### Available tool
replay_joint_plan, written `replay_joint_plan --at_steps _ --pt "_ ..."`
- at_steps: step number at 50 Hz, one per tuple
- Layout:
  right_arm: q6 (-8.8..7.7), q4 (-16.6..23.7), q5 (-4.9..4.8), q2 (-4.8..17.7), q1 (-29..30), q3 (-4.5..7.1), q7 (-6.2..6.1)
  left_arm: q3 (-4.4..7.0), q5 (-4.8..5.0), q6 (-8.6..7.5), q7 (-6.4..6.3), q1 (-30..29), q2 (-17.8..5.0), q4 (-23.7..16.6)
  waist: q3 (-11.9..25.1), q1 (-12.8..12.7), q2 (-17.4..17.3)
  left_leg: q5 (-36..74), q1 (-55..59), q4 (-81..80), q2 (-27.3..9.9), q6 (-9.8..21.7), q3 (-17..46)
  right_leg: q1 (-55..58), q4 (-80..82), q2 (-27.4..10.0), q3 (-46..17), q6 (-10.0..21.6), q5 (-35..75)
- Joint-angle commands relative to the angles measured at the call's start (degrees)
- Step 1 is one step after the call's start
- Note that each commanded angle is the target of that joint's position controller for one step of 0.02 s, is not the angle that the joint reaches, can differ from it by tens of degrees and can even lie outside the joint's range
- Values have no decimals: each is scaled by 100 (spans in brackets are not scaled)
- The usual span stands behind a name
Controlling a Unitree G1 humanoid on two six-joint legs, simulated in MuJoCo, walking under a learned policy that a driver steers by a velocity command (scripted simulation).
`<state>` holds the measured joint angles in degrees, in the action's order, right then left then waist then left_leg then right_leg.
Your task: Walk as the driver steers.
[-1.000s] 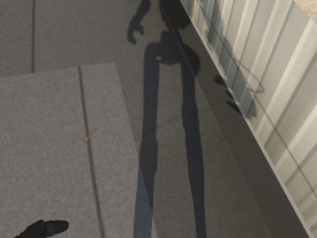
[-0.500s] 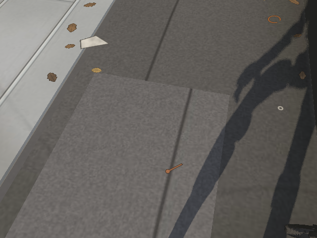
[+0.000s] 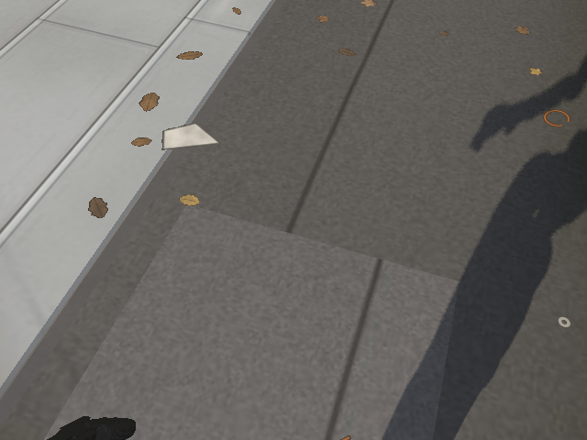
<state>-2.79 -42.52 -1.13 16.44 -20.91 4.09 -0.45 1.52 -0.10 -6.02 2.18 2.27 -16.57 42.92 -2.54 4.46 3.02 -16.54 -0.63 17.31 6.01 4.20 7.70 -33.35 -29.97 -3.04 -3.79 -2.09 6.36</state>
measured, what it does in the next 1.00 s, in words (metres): walks ahead: right foot, then left foot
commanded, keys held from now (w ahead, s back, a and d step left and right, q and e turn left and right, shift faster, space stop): w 0.58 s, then w+e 0.42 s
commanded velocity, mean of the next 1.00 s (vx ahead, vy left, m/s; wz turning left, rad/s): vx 0.50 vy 0.00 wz -0.07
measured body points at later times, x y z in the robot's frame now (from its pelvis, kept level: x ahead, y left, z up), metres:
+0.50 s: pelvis +0.29 -0.03 +0.00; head +0.32 -0.03 +0.45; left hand +0.25 +0.24 -0.13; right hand +0.53 -0.25 -0.08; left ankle +0.47 +0.12 -0.70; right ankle +0.20 -0.14 -0.74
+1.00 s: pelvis +0.57 +0.02 +0.00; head +0.59 +0.02 +0.45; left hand +0.76 +0.26 -0.11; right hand +0.56 -0.26 -0.13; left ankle +0.50 +0.11 -0.74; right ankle +0.73 -0.16 -0.69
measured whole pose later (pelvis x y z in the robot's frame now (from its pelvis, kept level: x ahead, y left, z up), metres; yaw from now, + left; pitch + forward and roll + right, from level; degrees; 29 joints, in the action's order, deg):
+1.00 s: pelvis +0.57 +0.02 +0.00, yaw -9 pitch +0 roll +2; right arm -5.4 -50.4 0.7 15.2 -18.6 3.4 -0.3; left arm 3.1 1.1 -2.2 1.7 8.0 -16.7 47.7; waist -1.3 3.5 2.6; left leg -14.0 2.6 10.7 3.4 2.7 -11.6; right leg -39.2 -42.6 -6.1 -3.1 0.3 3.0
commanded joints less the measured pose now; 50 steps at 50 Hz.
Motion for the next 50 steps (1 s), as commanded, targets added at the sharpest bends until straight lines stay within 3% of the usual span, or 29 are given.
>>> replay_joint_plan --at_steps 1,3,4,5,6,7,8,9,10,11,12,14,16,20,23,26,28,29,30,31,32,33,34,35,36,38,42,47,50 --pt "-15 89 4 897 -175 241 -49 197 21 -108 36 -349 -700 -379 -206 -133 -899 1493 -18 -197 -1771 701 947 222 134 -39 -53 229 -418" --pt "35 73 7 925 -47 244 -52 262 2 -118 16 141 -817 -212 6 -432 -955 2714 147 404 -1702 556 888 854 249 144 192 423 -912" --pt "66 91 42 842 20 201 -44 356 -22 -120 -15 797 -968 7 475 -785 -805 3466 13 1322 -1381 421 667 1792 308 246 308 577 -829" --pt "92 202 130 622 -53 89 -41 421 -75 -123 -28 1701 -1266 195 1363 -1110 -301 2647 -723 2896 -991 223 390 3300 156 -467 -492 905 -860" --pt "11 210 19 70 -962 -50 -4 553 -78 -75 1 2232 -1739 403 2037 -744 1612 -775 -2853 4963 33 -260 -67 5177 833 -1727 -3244 1853 -2275" --pt "-52 98 -59 493 -869 -16 -20 414 115 -83 46 2211 -1170 441 1897 -869 1181 -1604 -3690 5611 -120 -248 413 5262 1474 -1866 -4217 1846 -3691" --pt "-83 206 -130 832 -168 67 -29 327 142 -76 10 1774 -878 354 1035 -950 586 -1138 -4016 5746 -458 -204 266 4597 1552 -1709 -3413 1594 -3672" --pt "-121 305 -86 806 267 45 -39 289 43 -32 -18 1414 -814 273 591 -875 129 -669 -3932 5552 -739 -196 -9 3917 1587 -1433 -2658 1461 -3008" --pt "-164 360 5 751 530 57 -34 247 -11 -7 -37 1255 -705 295 250 -816 -2 -319 -3886 5187 -915 -221 -116 3414 1703 -1215 -2161 1441 -2352" --pt "-170 368 35 695 536 75 -15 197 -76 -24 -61 1208 -613 316 247 -691 176 -46 -3613 4919 -1078 -228 -134 3157 1783 -1039 -1809 1384 -1851" --pt "-156 348 32 603 491 64 5 167 -74 -31 -64 1225 -545 355 269 -646 291 69 -3434 4742 -1112 -261 -191 3040 1884 -916 -1586 1395 -1539" --pt "-99 332 26 439 470 37 5 157 13 -57 -59 1284 -582 412 248 -588 250 86 -3423 4309 -1160 -344 -324 2925 2023 -893 -1277 1511 -1065" --pt "-76 503 73 294 895 -20 -4 194 47 -56 -100 1392 -809 512 16 -632 154 383 -3671 3597 -1228 -439 -401 2805 2232 -973 -1074 1611 -749" --pt "-115 668 77 111 1636 -99 89 201 85 -2 -165 1593 -915 684 -69 -841 45 1762 -3282 2039 -1071 -479 -621 2705 2330 -692 -370 1397 -350" --pt "-149 801 12 142 2137 -107 159 194 118 40 -178 1931 -928 876 -177 -994 32 2252 -3004 1508 -928 -449 -707 2801 2311 -799 -271 1368 -312" --pt "-186 902 4 270 2352 -80 210 234 167 146 -211 2027 -1013 1016 -254 -921 53 1872 -3183 1212 -915 -325 -621 3417 2026 -1098 -338 1247 -24" --pt "-206 862 9 406 2144 -27 228 268 159 215 -243 1974 -1090 1063 -107 -714 117 1504 -2813 1085 -813 -182 -701 3689 1639 -1180 -294 1143 725" --pt "-204 735 28 571 1708 53 212 283 157 234 -254 1855 -1124 1045 175 -444 167 1455 -2130 1001 -683 -62 -818 3659 1151 -1069 -134 1031 1543" --pt "-204 499 50 827 899 199 151 253 155 271 -244 1840 -1050 1022 701 -54 91 1460 -916 922 -608 96 -901 3321 176 -762 6 887 1973" --pt "-181 309 119 1184 -143 312 76 133 31 268 -241 1836 -788 871 1564 348 -432 1461 853 1154 -1545 418 90 2177 -1516 -428 154 704 609" --pt "-146 180 143 1579 -408 371 108 -94 35 165 -200 2609 6 810 2359 -53 -2033 183 2535 508 -2886 1282 2719 70 -3503 628 256 382 -3457" --pt "-152 200 101 939 -369 213 131 60 166 88 -153 2320 -662 906 2101 163 -1415 -739 2216 36 -2855 1206 3200 -604 -4228 392 -434 446 -3960" --pt "-188 211 92 746 39 132 127 175 299 39 -133 1778 -968 725 1193 107 -1100 -577 1433 -124 -2688 960 2341 -887 -4307 148 -415 521 -3473" --pt "-217 221 113 637 423 92 132 183 291 35 -160 1502 -911 671 770 -74 -760 -33 690 -299 -2454 818 1641 -716 -4098 -129 -282 489 -2933" --pt "-254 202 135 473 691 54 151 208 211 66 -177 1398 -838 668 457 -213 -685 458 146 -495 -2235 731 1111 -559 -3809 -280 -269 432 -2565" --pt "-362 123 193 347 928 35 165 225 199 206 -207 1654 -605 745 384 -468 -874 1074 -455 -792 -1988 621 387 -2 -3557 -464 -287 332 -2146" --pt "-449 -139 216 496 854 88 103 235 181 387 -216 1317 -382 543 72 -519 -648 1737 -720 -1088 -2007 708 -408 -441 -3051 -500 -368 183 -1526" --pt "-390 -320 201 695 726 107 0 201 122 321 -67 563 -278 238 -133 -294 -508 2067 -533 -1213 -1833 516 -1313 -456 -1484 -357 0 194 -165" --pt "-290 -513 144 799 351 134 -43 137 113 308 34 -37 -163 -70 -298 -50 -402 2378 10 -1091 -1988 467 -1577 -630 -893 -298 275 308 -110"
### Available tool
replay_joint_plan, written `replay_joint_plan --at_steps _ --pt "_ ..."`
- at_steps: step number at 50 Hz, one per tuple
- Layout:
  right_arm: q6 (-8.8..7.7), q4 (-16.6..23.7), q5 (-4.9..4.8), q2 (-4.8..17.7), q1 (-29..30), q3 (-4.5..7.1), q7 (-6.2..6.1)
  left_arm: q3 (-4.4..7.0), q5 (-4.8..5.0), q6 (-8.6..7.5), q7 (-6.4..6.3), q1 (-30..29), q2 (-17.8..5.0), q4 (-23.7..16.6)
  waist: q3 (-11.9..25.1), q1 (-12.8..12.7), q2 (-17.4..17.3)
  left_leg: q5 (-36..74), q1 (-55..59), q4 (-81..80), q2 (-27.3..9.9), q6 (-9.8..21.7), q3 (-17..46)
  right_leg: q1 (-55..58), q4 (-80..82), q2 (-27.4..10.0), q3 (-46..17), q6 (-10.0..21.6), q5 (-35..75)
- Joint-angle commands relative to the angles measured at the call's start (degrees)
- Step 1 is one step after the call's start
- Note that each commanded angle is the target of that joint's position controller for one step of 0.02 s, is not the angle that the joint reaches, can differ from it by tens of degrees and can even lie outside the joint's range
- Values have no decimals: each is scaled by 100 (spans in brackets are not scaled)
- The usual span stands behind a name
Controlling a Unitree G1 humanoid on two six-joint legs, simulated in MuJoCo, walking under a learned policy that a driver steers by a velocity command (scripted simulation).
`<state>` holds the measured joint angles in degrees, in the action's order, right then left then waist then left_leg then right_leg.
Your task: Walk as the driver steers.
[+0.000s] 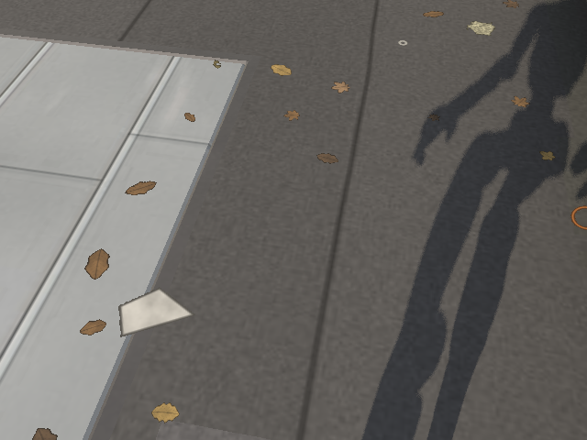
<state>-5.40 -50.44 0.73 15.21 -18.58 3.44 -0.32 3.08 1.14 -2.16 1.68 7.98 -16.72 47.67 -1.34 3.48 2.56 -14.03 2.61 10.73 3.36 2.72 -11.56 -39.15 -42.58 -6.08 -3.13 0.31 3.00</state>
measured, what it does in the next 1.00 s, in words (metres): walks ahead, turning right: right foot, then left foot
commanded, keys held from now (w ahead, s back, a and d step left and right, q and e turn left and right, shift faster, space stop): w+e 0.02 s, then e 0.66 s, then no key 0.32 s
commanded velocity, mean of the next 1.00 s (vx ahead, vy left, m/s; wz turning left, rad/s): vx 0.13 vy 0.00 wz -0.48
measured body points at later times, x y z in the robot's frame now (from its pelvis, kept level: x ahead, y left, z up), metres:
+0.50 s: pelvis +0.20 -0.03 +0.00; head +0.25 -0.06 +0.44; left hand +0.41 +0.22 -0.10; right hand +0.29 -0.34 -0.11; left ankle +0.33 +0.12 -0.69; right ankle +0.22 -0.12 -0.74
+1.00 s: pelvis +0.25 -0.03 -0.01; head +0.28 -0.04 +0.44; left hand +0.52 +0.13 -0.11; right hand +0.22 -0.32 -0.12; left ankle +0.34 +0.09 -0.74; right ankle +0.18 -0.13 -0.75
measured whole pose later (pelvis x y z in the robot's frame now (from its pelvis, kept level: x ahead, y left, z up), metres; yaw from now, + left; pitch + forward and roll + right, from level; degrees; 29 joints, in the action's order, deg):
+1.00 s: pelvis +0.25 -0.03 -0.01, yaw -30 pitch +1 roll +0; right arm 0.4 -44.5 -0.4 15.6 -10.2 2.6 -0.9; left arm 3.3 0.2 3.4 -0.7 9.6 -15.8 38.5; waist -2.3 1.5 0.0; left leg -14.2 -16.5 29.9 -2.8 -1.8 -0.4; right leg -13.3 -27.9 0.5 -2.1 -0.9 -15.4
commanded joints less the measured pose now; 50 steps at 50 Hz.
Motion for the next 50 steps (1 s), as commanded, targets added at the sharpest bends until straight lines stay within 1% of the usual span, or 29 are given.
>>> replay_joint_plan --at_steps 1,3,5,7,8,9,10,11,12,13,14,16,19,23,25,28,30,31,32,33,34,35,36,37,42,46,48,49,50 --pt "22 220 -65 942 8 207 -61 -29 -5 -78 122 -762 -140 -652 -449 94 -356 2309 -47 -320 -1792 604 287 -164 500 32 283 117 100" --pt "171 195 -89 1004 51 219 -105 -10 -44 -88 216 -905 -169 -844 -471 26 -428 3658 244 209 -1840 503 88 -83 759 219 571 211 -292" --pt "305 269 -128 1171 169 256 -201 97 -67 -90 285 -495 -362 -882 -29 -261 -736 5626 397 1120 -1812 333 -17 650 740 631 914 368 -801" --pt "388 397 -170 1222 406 262 -269 363 -49 -98 226 846 -839 -606 702 -983 -717 5687 -117 2984 -1546 40 -93 2409 1274 1005 887 678 -401" --pt "317 492 -73 1068 268 196 -252 509 -76 -55 73 1371 -1271 -528 1164 -1169 -52 3447 -1345 4636 -1168 -324 -94 3935 1458 378 -76 1000 1372" --pt "176 665 193 268 -570 -47 -102 544 -173 -22 -22 1040 -1833 -701 1952 -336 1292 -2586 -3776 6855 -59 -746 435 6102 929 -1313 -2690 2282 3855" --pt "38 600 9 807 -263 20 -7 488 -187 -5 -11 1250 -1510 -902 3049 -881 346 -2661 -3906 7435 -30 -664 1702 6198 1458 -1567 -3446 2631 3204" --pt "5 803 -216 957 411 80 4 420 -145 -14 -3 866 -1242 -976 2260 -911 74 -2112 -4204 7184 -331 -516 1800 5537 1698 -1258 -2621 2316 2731" --pt "22 855 -185 888 629 70 -63 375 -20 -13 -23 500 -1000 -984 1407 -700 -292 -1636 -4311 6661 -550 -502 1675 4592 1903 -915 -2066 1993 2139" --pt "98 801 -87 918 665 103 -141 321 14 18 -62 220 -816 -1047 933 -509 -387 -1361 -4123 6288 -686 -545 1632 3747 2104 -717 -1770 1811 1786" --pt "196 814 -55 969 563 136 -171 306 -68 41 -90 85 -777 -1107 764 -312 -233 -1175 -3687 6043 -747 -566 1665 3049 2282 -586 -1614 1761 1660" --pt "324 820 -15 812 352 126 -199 339 -158 63 -102 -19 -855 -1175 733 -129 -29 -1016 -3249 5547 -656 -665 1570 2372 2392 -397 -1381 1736 1862" --pt "379 884 19 681 471 82 -254 397 -111 119 -203 76 -1013 -1187 971 -157 107 -580 -3218 4707 -521 -829 1568 2312 2247 -248 -1258 1619 2035" --pt "446 1030 -34 697 960 74 -221 398 -43 312 -342 48 -1026 -1259 1001 -317 325 55 -3098 3831 -388 -891 1690 2256 2224 -38 -1524 1294 195" --pt "426 1106 -54 707 1173 75 -191 393 -60 368 -365 70 -1013 -1277 860 -393 472 43 -3023 3400 -303 -867 1751 2262 2195 -1 -1784 1220 -446" --pt "318 1149 -77 781 1211 106 -129 381 -55 407 -355 111 -969 -1307 822 -414 655 -205 -2765 2683 -180 -768 1797 2571 1864 -43 -2212 1155 -104" --pt "231 1061 -93 814 880 152 -83 346 13 437 -365 -43 -883 -1373 817 -174 688 463 -2112 1436 -208 -595 1712 2627 1502 130 -2345 921 39" --pt "206 1031 -47 1018 735 215 -90 294 8 448 -376 76 -713 -1395 853 -191 459 1102 -1489 979 -717 -393 1987 2314 1119 387 -2187 657 -661" --pt "255 1140 41 1398 868 281 -140 203 -96 451 -365 499 -351 -1368 975 -529 -861 2417 -858 927 -2031 126 3085 1663 -167 1066 -1268 313 -2818" --pt "314 1068 233 1513 765 320 -111 298 -60 387 -350 462 -676 -1582 761 -554 -2131 3349 -817 800 -2745 1120 4369 513 -1212 1555 -580 26 -4253" --pt "315 1189 163 1203 869 259 -106 423 -104 360 -342 654 -1113 -1427 775 -500 -1536 3308 -767 895 -2748 1295 4116 358 -2183 1154 -691 -173 -4010" --pt "324 1223 101 927 981 196 -114 480 -40 397 -349 596 -1198 -1289 699 -453 -1093 3156 -830 1050 -2329 1060 3408 356 -2515 1088 -656 -282 -3620" --pt "350 1251 42 840 1090 170 -113 463 -24 477 -389 613 -1031 -1180 647 -489 -872 2917 -843 1125 -1981 844 2946 365 -2675 1044 -600 -396 -3379" --pt "376 1229 -30 819 1147 155 -122 424 -43 529 -400 546 -906 -1209 553 -453 -904 2935 -896 1122 -1906 838 2771 319 -2766 1022 -587 -482 -3171" --pt "506 1123 -17 893 1061 172 -157 212 -36 525 -347 143 -387 -1388 679 -277 -1345 2903 -852 1041 -1631 912 2076 1129 -1103 847 -45 -597 -2903" --pt "553 999 -110 1054 964 205 -98 184 -48 513 -265 121 -425 -1360 696 -167 -1518 2589 -984 1098 -1750 969 2144 2070 505 732 271 -440 -2495" --pt "559 923 -197 980 1005 155 -80 190 -76 492 -222 431 -391 -1171 571 -374 -1346 2083 -1324 1274 -1607 743 2044 2850 2006 812 435 -186 -1363" --pt "518 796 -193 865 727 107 -64 202 -117 487 -228 415 -519 -1185 560 -339 -1122 1557 -1690 1340 -1485 403 1973 3401 2384 641 151 -5 -821" --pt "457 808 -6 606 600 9 -19 248 -172 492 -279 510 -855 -1239 823 -202 -200 549 -2169 2012 -1093 -65 1557 4047 2328 -233 -846 255 318"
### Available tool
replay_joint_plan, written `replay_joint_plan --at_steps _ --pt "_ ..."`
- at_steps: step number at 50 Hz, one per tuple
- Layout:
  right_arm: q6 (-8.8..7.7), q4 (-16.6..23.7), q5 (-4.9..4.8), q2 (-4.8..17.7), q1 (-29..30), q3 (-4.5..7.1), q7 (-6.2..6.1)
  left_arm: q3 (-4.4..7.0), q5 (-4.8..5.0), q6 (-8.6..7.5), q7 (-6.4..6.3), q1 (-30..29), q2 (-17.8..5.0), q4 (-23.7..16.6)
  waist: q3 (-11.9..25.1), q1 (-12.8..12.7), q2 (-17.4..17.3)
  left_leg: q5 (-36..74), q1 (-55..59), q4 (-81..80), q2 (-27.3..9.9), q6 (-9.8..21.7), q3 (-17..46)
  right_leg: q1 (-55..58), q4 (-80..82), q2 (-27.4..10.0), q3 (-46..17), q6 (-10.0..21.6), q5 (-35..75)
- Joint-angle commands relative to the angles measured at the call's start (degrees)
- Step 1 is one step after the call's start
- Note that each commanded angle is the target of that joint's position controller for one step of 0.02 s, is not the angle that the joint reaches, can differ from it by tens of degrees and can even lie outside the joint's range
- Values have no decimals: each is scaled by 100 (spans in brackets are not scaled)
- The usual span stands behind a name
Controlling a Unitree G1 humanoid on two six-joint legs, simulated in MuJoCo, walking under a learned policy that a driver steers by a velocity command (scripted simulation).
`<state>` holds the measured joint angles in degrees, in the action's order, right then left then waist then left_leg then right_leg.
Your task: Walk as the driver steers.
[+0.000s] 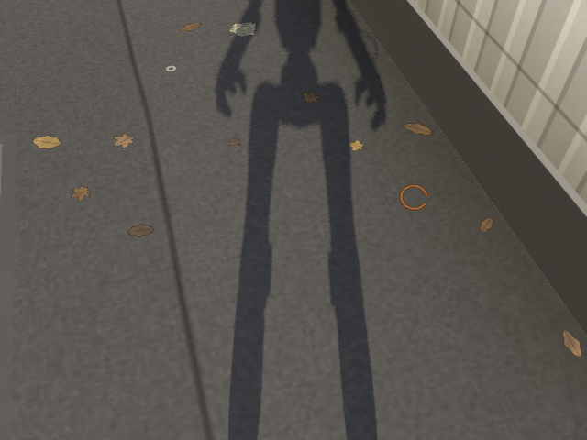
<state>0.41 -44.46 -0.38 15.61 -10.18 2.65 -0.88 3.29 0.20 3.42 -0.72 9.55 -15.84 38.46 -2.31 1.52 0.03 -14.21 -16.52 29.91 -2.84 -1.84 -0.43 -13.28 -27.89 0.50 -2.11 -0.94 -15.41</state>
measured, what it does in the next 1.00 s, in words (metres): stands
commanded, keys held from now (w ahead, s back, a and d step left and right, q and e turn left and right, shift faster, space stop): no key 1.00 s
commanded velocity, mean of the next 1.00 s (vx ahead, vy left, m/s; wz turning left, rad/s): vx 0.00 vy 0.00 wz -0.04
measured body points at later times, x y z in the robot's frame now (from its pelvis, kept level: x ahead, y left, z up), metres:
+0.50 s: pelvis +0.02 -0.02 +0.00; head +0.02 -0.02 +0.45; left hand +0.13 +0.23 -0.12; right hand +0.09 -0.30 -0.13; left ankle +0.02 +0.14 -0.73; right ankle -0.01 -0.12 -0.73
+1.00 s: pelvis +0.01 -0.01 +0.00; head +0.02 -0.01 +0.45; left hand +0.07 +0.24 -0.14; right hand +0.04 -0.28 -0.15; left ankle +0.02 +0.14 -0.73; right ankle -0.01 -0.12 -0.73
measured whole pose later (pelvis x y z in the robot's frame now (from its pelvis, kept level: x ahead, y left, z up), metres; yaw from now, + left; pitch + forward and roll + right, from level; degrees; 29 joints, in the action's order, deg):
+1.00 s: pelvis +0.01 -0.01 +0.00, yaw +0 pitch -2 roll +0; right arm 0.3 -62.6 0.1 13.5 -12.2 2.0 -2.9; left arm 1.5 -0.1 0.5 -1.6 12.8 -12.9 58.0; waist -2.1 0.7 -0.2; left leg -13.9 -10.5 25.9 -3.4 -3.5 0.6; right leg -8.8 -26.9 1.6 -1.9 1.0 -16.5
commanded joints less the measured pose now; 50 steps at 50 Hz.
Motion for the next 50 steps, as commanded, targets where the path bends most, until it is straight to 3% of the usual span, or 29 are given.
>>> replay_joint_plan --at_steps 1,2,3,5,7,18,30,50 --pt "-189 274 192 262 -326 -3 58 196 -162 -69 -33 -34 -998 -312 837 292 1159 -655 -312 -35 -64 33 40 807 706 -1483 -1383 980 2302" --pt "-181 239 218 524 12 33 20 106 -176 -138 14 -287 -586 -387 684 60 881 -468 101 -109 -101 -134 130 325 821 -1289 -1297 1106 1384" --pt "-180 216 196 609 173 58 16 56 -206 -203 41 -301 -431 -304 562 44 769 56 226 -287 -81 -154 131 261 806 -968 -1079 863 800" --pt "-128 95 185 716 137 79 -34 73 -181 -302 55 -183 -549 -203 354 -52 825 501 365 -359 -95 -191 138 81 832 -709 -912 583 512" --pt "-126 -15 145 690 61 74 -38 34 -154 -346 40 -39 -489 -89 210 -26 636 605 459 -454 -112 -171 158 17 784 -616 -836 483 655" --pt "-135 -664 95 662 -85 89 -100 36 -87 -343 5 37 -413 329 293 -47 96 961 714 -614 -148 -218 128 287 616 -419 -601 468 1426" --pt "-82 -1193 62 648 -121 90 -171 36 -51 -339 -45 218 -417 1008 219 -45 51 994 789 -650 -108 -148 60 293 581 -247 -354 373 1472" --pt "-40 -1712 50 403 -386 26 -221 -74 -24 -340 -112 456 -330 1831 18 -82 -3 818 678 -690 0 -79 -6 177 629 -132 -159 274 1017"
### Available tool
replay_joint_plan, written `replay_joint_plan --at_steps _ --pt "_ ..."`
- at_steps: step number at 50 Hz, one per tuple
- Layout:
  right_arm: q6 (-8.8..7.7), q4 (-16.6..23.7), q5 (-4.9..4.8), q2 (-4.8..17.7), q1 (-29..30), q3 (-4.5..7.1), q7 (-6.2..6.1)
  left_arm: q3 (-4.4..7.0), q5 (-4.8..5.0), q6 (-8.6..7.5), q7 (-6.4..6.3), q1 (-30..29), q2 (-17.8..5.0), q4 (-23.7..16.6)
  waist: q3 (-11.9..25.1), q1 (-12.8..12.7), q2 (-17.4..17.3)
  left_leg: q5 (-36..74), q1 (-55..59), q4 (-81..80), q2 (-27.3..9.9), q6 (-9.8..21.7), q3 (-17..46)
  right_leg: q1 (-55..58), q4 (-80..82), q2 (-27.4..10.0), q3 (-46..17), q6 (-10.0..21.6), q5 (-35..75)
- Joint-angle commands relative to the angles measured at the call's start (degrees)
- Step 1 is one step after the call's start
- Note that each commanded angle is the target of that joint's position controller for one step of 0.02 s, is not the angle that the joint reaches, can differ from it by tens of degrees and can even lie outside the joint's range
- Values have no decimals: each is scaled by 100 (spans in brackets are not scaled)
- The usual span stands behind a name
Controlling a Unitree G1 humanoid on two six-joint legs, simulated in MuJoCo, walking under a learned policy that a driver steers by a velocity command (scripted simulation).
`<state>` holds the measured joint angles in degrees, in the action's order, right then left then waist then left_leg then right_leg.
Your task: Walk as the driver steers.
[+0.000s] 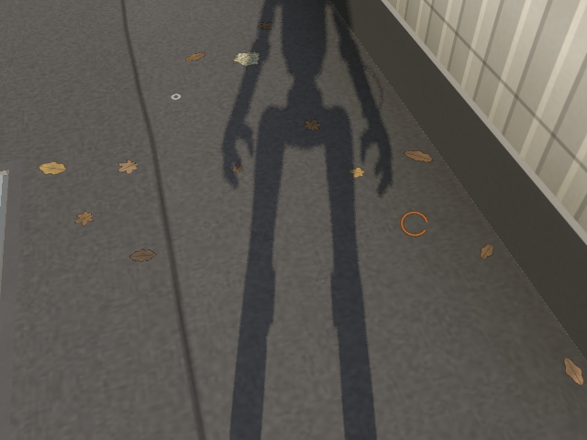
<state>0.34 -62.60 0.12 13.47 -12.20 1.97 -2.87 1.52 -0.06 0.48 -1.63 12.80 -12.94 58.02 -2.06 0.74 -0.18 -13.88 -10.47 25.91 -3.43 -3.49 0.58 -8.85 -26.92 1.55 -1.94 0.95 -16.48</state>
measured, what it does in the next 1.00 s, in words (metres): walks ahead: right foot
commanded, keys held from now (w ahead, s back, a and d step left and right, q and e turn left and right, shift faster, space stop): no key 0.32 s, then w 0.48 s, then no key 0.20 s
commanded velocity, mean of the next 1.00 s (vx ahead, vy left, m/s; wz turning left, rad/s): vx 0.19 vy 0.00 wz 0.00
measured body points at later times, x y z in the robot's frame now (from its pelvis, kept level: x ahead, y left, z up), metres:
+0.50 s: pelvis +0.02 +0.02 -0.01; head +0.01 +0.02 +0.44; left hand +0.01 +0.27 -0.16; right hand +0.02 -0.23 -0.16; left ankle -0.01 +0.14 -0.72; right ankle -0.02 -0.11 -0.74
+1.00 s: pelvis +0.22 +0.03 -0.02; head +0.25 +0.04 +0.43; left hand +0.45 +0.25 -0.12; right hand +0.10 -0.21 -0.15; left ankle +0.02 +0.14 -0.74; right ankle +0.37 -0.06 -0.74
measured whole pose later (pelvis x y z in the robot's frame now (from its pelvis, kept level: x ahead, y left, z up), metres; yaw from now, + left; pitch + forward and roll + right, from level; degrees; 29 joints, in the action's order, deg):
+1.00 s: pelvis +0.22 +0.03 -0.02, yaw +1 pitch +1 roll +0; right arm -3.4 -62.7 0.0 11.3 -29.6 1.2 -1.4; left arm 1.8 0.9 -5.4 1.9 -3.9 -12.5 50.2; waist -2.8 4.2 1.2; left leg -25.8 8.0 18.3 0.7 0.6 -1.9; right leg -29.0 -28.6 0.4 2.6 4.8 3.1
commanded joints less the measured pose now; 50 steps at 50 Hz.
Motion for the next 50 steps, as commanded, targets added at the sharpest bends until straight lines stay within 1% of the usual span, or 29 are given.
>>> replay_joint_plan --at_steps 1,16,17,18,19,20,22,23,24,25,26,27,28,29,30,31,32,33,34,35,36,38,41,43,45,47,48,49,50 --pt "-33 85 0 604 -205 89 -24 97 4 -46 -22 143 -612 -98 -14 -6 16 776 67 -289 64 88 -108 -273 534 -234 -170 82 1108" --pt "-30 -75 -9 431 -509 30 -38 31 16 -46 -35 352 -491 194 -100 -31 9 690 -21 -265 114 126 -117 -357 544 -204 -94 47 947" --pt "-23 -132 -10 356 -618 13 -42 21 17 -38 -44 451 -452 252 28 -34 46 201 22 -229 198 134 -214 -310 599 -162 -63 66 344" --pt "-13 -147 -40 334 -637 15 -54 48 50 -19 -63 479 -522 264 -44 -59 123 -551 -105 -34 350 175 -373 -396 654 -127 -89 150 -715" --pt "-17 -105 -67 346 -590 27 -65 99 93 -8 -79 496 -676 243 -212 -93 272 -1325 -363 251 481 237 -511 -589 756 -211 -262 298 -1846" --pt "-50 -27 -65 340 -492 28 -63 134 115 -21 -83 547 -779 209 -457 -146 432 -1739 -738 537 527 298 -553 -767 981 -456 -618 471 -2679" --pt "-212 148 -71 127 -302 -19 14 245 158 -125 -59 855 -1077 219 -683 -291 1068 -1344 -1370 1595 477 385 -560 -694 1598 -1361 -1900 982 -3437" --pt "-311 217 -100 116 -228 -21 75 282 170 -183 -55 880 -1125 205 -800 -305 1163 -1242 -1507 2027 272 495 -320 -821 1805 -1725 -2426 1225 -3366" --pt "-399 273 -150 138 -214 -6 136 272 150 -239 -47 755 -1053 147 -884 -222 1119 -1406 -1650 2192 137 615 -161 -820 1838 -1872 -2593 1310 -3111" --pt "-472 304 -194 133 -287 -5 187 259 169 -283 -31 547 -982 65 -915 -85 1066 -1561 -1599 1862 36 743 -95 -789 1736 -1855 -2437 1236 -2762" --pt "-535 241 -210 141 -548 11 224 247 229 -295 -18 256 -929 -33 -848 136 939 -1364 -1037 1061 40 855 -163 -951 1527 -1645 -1999 1034 -2359" --pt "-572 6 -189 140 -1085 54 237 241 271 -280 -2 -50 -908 -130 -696 416 736 -658 52 166 261 865 -423 -1404 1164 -1240 -1385 804 -1895" --pt "-566 -218 -117 253 -1562 125 242 213 246 -287 11 -144 -787 -199 -513 532 329 -184 878 -57 343 756 -281 -1782 393 -805 -824 601 -1209" --pt "-556 -340 -84 627 -2335 238 224 96 139 -342 53 -183 -399 -264 -65 746 -929 -697 1708 -766 -683 969 1251 -2380 -1588 -224 58 233 -706" --pt "-617 -347 -71 1213 -2842 322 320 94 169 -454 27 -215 -290 -503 60 747 -1996 -1481 2026 -1694 -1823 1719 3723 -3421 -2975 269 189 123 -1544" --pt "-702 -239 -13 911 -2334 203 331 129 279 -534 42 -174 -449 -481 -311 433 -1239 -1917 1621 -1790 -2068 1903 4062 -3781 -3957 -136 -302 221 -1432" --pt "-750 -55 -46 627 -1849 131 332 129 327 -597 100 -146 -479 -448 -662 255 -762 -1777 1429 -1747 -1856 1735 3355 -4057 -4248 -420 -377 340 -800" --pt "-760 63 -55 543 -1552 93 365 149 283 -642 129 -108 -497 -377 -650 164 -556 -1309 1359 -1774 -1528 1522 2640 -4017 -4159 -598 -265 394 -258" --pt "-744 128 -52 487 -1414 62 388 208 219 -674 137 -219 -618 -382 -657 126 -464 -535 1373 -1799 -1321 1354 2089 -3990 -3865 -725 -184 397 149" --pt "-703 124 -30 302 -1482 5 385 252 171 -678 171 -326 -676 -393 -576 148 -514 317 1368 -1787 -1085 1211 1542 -3787 -3607 -801 -74 368 403" --pt "-663 91 -3 227 -1666 -25 362 255 156 -662 213 -359 -590 -388 -460 173 -606 1019 1412 -1752 -942 1171 1186 -3647 -3433 -792 63 310 559" --pt "-601 73 17 322 -1918 -27 287 213 140 -606 262 -631 -360 -484 -392 221 -545 1852 1452 -1745 -849 1234 807 -3646 -3014 -746 257 156 802" --pt "-532 207 49 526 -1797 -13 182 108 145 -586 281 -1509 -160 -845 -622 308 -428 2289 916 -1904 -706 1227 420 -3249 -1650 -538 469 2 1349" --pt "-494 195 49 635 -1901 8 136 68 144 -587 313 -1847 -146 -969 -637 361 -551 3007 582 -1812 -604 1169 146 -2572 -997 -287 712 -27 1657" --pt "-474 130 0 676 -1985 34 126 65 166 -574 352 -1942 -225 -1058 -561 293 -667 3501 650 -1597 -700 1137 71 -2154 -689 -201 652 65 1876" --pt "-459 158 -22 717 -1770 70 114 145 156 -577 359 -1636 -481 -1034 -279 -22 -798 4335 975 -1142 -800 993 63 -1673 -462 -92 489 268 1916" --pt "-440 202 -25 743 -1614 92 101 221 118 -592 347 -1167 -658 -889 30 -281 -865 4855 1157 -696 -803 902 76 -1206 -412 31 478 378 1891" --pt "-405 260 -30 733 -1432 97 104 324 88 -611 332 -412 -837 -627 449 -668 -788 5134 1220 85 -657 773 -1 -425 -150 138 517 522 2200" --pt "-411 308 0 709 -1470 80 139 398 30 -605 289 137 -1056 -459 848 -890 -579 4488 728 1038 -415 560 -69 649 -22 -202 274 671 3294"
